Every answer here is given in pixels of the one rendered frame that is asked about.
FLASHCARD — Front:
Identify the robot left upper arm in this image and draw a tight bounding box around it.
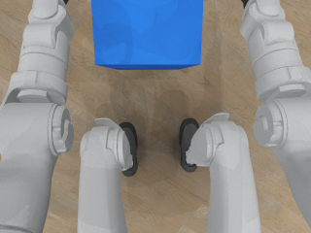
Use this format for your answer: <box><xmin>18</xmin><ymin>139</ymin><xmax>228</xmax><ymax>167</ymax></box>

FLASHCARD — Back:
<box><xmin>0</xmin><ymin>102</ymin><xmax>75</xmax><ymax>233</ymax></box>

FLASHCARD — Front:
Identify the robot right upper arm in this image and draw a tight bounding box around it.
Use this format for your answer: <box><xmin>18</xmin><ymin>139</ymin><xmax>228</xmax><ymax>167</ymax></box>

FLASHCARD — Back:
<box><xmin>253</xmin><ymin>96</ymin><xmax>311</xmax><ymax>229</ymax></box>

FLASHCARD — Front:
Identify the left robot forearm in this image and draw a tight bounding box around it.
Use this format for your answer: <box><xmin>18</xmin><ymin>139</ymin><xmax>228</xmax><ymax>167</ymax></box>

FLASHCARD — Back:
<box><xmin>0</xmin><ymin>0</ymin><xmax>75</xmax><ymax>110</ymax></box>

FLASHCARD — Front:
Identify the right robot forearm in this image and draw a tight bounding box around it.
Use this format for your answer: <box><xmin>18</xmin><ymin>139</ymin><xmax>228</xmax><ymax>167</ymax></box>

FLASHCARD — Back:
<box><xmin>239</xmin><ymin>0</ymin><xmax>311</xmax><ymax>103</ymax></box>

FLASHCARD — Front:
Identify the carton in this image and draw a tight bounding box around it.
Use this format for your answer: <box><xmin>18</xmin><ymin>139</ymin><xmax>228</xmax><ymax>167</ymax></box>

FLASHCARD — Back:
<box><xmin>90</xmin><ymin>0</ymin><xmax>204</xmax><ymax>70</ymax></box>

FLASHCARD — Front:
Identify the robot right shin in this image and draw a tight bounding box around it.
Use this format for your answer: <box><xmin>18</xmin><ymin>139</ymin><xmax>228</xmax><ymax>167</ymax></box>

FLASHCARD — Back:
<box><xmin>186</xmin><ymin>113</ymin><xmax>249</xmax><ymax>167</ymax></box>

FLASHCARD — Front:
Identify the right robot foot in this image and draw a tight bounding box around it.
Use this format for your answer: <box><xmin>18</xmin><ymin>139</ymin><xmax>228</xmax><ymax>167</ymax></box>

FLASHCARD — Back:
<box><xmin>179</xmin><ymin>118</ymin><xmax>199</xmax><ymax>173</ymax></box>

